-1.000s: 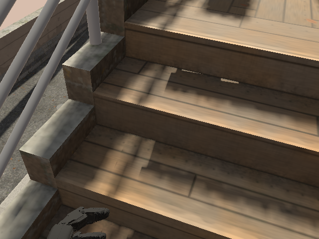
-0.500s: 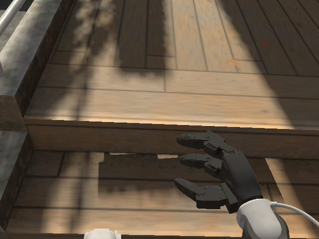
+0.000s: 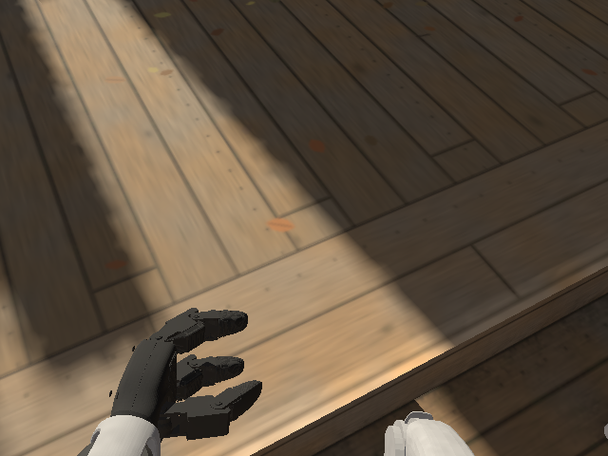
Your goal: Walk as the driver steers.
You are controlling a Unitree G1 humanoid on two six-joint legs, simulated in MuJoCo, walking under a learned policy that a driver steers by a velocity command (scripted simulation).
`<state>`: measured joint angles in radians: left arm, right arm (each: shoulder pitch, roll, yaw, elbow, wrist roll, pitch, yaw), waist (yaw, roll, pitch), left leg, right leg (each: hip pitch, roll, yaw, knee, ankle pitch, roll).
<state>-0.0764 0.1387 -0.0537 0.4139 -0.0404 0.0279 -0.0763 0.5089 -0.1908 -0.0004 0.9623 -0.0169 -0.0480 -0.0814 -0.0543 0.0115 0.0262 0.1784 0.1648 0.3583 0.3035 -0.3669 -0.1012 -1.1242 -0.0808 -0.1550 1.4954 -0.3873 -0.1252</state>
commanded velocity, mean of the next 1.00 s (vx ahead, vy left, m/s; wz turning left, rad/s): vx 0.87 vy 0.00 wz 0.62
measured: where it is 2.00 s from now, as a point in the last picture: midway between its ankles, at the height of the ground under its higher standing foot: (231, 220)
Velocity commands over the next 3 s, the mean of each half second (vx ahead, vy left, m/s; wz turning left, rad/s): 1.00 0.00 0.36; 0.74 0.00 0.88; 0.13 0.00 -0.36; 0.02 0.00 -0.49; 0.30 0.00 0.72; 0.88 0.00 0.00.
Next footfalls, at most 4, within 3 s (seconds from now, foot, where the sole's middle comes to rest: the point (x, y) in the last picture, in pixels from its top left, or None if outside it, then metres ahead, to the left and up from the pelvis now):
0.02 right None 0.23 -0.09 -0.59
0.52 left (251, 346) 0.55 0.09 -0.43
0.92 right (233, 174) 0.97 0.13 -0.43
1.28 left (139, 229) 0.83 0.32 -0.43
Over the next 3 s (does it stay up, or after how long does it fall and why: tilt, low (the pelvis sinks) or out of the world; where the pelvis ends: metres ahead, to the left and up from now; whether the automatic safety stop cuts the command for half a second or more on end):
stays up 1.21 0.39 0.35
